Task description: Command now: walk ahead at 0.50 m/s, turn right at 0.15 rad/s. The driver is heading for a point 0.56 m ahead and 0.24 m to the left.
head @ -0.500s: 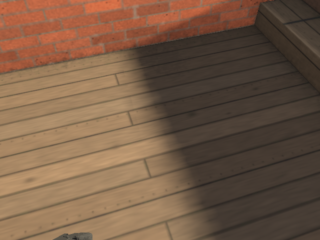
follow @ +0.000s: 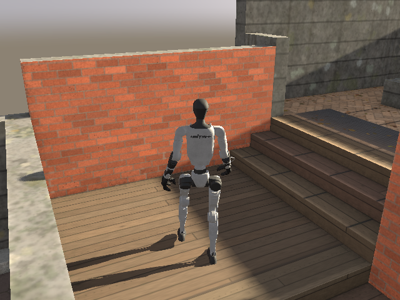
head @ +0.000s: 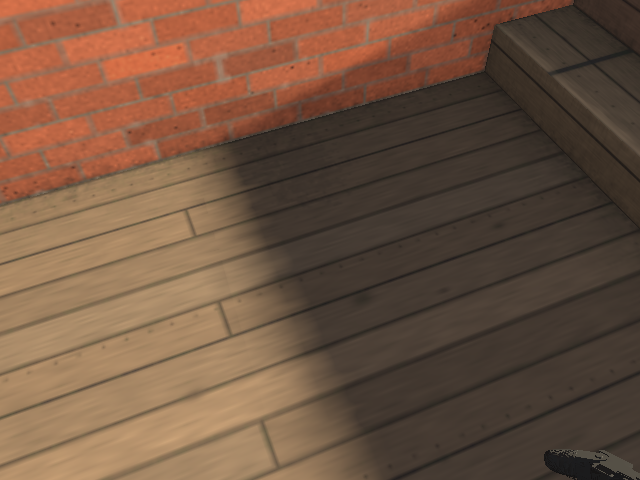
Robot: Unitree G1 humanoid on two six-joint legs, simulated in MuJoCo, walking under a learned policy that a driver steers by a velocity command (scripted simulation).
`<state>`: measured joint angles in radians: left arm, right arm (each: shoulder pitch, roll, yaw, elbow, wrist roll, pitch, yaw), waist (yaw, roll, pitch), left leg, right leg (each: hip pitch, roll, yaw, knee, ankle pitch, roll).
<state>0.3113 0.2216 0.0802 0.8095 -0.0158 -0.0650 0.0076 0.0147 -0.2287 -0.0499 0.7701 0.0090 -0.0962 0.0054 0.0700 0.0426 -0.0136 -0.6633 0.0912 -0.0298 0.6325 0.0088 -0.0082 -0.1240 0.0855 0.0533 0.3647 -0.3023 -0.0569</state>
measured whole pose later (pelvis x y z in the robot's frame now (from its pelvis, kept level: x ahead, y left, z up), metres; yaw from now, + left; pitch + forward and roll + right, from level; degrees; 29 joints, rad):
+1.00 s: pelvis +0.49 +0.08 -0.01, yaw +21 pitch +3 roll -2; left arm 0.33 0.26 0.09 0.84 -0.02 -0.07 0.02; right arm 0.05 -0.26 -0.07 0.64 0.00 -0.03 0.04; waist 0.09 0.04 0.01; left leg -0.62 0.06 -0.02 0.64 -0.06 0.03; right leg -0.03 -0.05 -0.17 0.36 -0.36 0.05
